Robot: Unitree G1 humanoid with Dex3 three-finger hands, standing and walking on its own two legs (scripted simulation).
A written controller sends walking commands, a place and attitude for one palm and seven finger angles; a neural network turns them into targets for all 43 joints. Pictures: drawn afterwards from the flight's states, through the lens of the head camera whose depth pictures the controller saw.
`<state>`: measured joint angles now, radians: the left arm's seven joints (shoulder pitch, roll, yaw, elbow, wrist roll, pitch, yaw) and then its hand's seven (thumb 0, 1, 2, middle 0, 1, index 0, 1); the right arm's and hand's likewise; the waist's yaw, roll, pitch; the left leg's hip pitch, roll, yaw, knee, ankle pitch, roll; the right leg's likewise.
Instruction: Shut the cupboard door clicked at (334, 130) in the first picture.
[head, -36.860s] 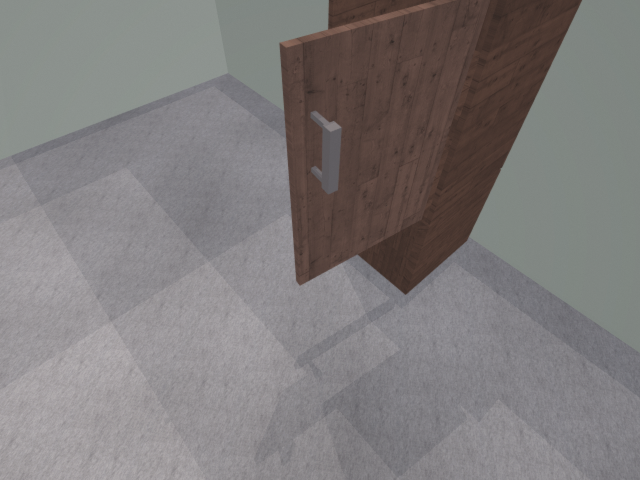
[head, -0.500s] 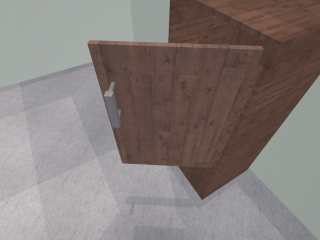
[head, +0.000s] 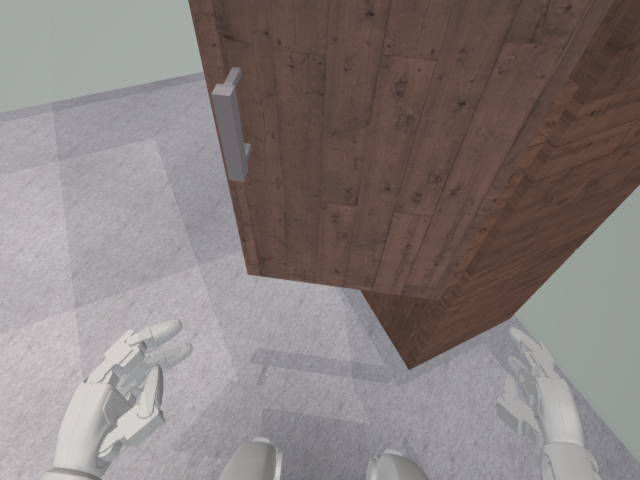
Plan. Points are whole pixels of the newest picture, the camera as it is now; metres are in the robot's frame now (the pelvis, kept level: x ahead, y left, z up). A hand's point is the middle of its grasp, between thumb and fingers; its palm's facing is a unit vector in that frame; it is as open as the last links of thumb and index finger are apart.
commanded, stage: raise the hand and make a fist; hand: left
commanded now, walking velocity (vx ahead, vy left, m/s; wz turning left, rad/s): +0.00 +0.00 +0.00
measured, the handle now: (236, 126) +0.50 +0.17 +0.16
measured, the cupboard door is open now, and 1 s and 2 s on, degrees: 57 57 57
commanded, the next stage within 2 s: bring the fist close to the handle in 1.50 s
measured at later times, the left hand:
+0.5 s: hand (141, 358) +0.22 +0.20 +0.09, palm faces -0.02 -1.00 -0.05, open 3.8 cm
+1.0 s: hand (125, 308) +0.24 +0.21 +0.14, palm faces -0.01 -1.00 -0.07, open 3.1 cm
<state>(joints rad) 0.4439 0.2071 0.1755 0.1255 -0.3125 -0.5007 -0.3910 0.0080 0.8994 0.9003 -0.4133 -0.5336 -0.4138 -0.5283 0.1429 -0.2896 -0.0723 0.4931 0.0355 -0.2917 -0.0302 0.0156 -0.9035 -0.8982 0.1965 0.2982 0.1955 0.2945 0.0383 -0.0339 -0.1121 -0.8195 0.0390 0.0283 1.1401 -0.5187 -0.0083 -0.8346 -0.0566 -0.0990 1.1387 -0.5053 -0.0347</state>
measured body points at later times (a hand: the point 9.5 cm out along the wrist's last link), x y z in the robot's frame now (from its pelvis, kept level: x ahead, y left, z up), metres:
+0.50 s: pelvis +0.01 +0.02 +0.03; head +0.05 +0.02 +0.47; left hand +0.21 +0.26 +0.10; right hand +0.16 -0.22 -0.05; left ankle +0.03 +0.13 -0.65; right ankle +0.04 -0.10 -0.65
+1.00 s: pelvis +0.03 +0.02 +0.05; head +0.04 +0.02 +0.50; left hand +0.24 +0.27 +0.15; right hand +0.22 -0.19 -0.01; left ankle +0.03 +0.13 -0.65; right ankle +0.04 -0.10 -0.65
